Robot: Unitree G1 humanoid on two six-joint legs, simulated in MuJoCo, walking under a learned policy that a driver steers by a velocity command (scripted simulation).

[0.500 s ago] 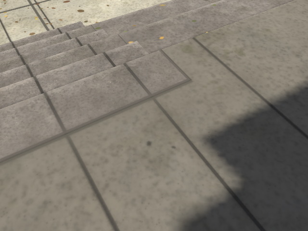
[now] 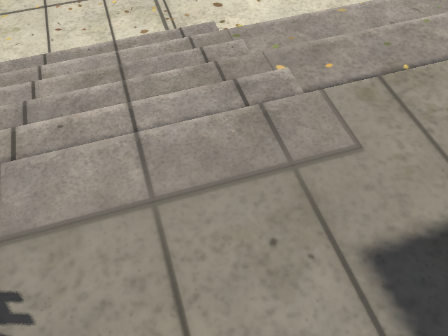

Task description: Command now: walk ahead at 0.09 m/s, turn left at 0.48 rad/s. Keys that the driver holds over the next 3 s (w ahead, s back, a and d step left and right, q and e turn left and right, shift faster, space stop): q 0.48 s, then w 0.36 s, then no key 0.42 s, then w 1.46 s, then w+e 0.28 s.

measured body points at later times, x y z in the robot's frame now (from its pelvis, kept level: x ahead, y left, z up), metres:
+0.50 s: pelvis +0.03 +0.04 +0.00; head +0.06 +0.07 +0.45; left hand +0.10 +0.36 -0.11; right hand +0.26 -0.19 -0.07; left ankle +0.05 +0.13 -0.74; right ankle +0.09 -0.12 -0.70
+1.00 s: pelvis +0.13 +0.08 -0.01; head +0.16 +0.09 +0.44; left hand +0.00 +0.33 -0.13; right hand +0.42 -0.05 -0.08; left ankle +0.19 +0.25 -0.73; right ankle +0.07 -0.10 -0.74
